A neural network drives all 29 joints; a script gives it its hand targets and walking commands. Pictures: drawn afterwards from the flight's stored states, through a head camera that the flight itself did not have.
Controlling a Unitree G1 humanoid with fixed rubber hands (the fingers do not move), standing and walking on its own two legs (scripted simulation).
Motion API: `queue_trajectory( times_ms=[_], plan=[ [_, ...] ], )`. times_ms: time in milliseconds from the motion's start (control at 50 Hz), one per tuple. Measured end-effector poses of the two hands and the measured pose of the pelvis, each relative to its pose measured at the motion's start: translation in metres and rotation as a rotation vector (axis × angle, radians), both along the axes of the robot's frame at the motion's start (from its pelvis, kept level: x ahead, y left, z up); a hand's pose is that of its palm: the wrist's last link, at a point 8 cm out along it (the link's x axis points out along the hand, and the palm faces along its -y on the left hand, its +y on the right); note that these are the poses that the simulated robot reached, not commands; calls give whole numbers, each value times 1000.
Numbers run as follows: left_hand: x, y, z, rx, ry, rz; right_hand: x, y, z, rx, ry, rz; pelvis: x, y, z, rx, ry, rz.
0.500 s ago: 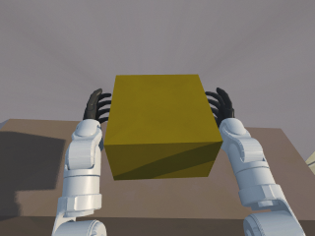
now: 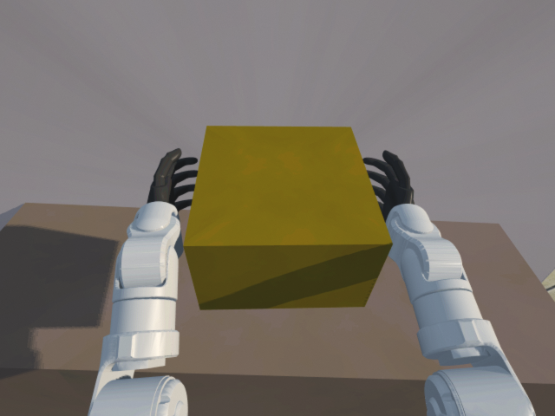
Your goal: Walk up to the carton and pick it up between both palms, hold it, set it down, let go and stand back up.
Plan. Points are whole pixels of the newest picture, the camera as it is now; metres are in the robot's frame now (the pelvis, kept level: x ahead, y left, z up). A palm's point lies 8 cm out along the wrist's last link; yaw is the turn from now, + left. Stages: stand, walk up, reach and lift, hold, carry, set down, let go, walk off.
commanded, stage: hold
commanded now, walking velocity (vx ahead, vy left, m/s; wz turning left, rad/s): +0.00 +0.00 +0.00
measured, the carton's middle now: (281, 211) +0.38 +0.01 +0.14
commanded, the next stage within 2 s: none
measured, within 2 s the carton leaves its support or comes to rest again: neither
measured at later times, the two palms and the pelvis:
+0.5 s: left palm (174, 205) +0.37 +0.16 +0.17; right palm (402, 205) +0.37 -0.17 +0.17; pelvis +0.02 -0.01 +0.00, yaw +0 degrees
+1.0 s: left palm (169, 202) +0.36 +0.16 +0.17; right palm (401, 212) +0.36 -0.16 +0.17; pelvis -0.01 +0.01 +0.00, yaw +0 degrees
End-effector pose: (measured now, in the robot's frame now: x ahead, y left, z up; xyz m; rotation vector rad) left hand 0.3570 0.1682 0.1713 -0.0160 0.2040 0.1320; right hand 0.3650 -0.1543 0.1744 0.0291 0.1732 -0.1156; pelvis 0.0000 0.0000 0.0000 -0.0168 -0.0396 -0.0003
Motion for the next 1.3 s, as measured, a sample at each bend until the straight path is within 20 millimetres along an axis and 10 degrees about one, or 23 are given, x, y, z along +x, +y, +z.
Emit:
queue_trajectory(
  times_ms=[300, 720, 1300],
  plan=[
    [26, -23, 8, 42, -11, -36, 12, -22, -3, 5, -13, -35, 13, 0, 0, -2, -11, -11],
    [-11, 17, -11, -23, -13, 37, 2, 17, 4, -29, -15, 41, 5, -6, 0, -3, -32, 32],
    [5, -7, 4, 3, 2, 1, 5, -6, 7, -8, -8, 4, 6, 2, 0, 0, -5, -14]
  ],
)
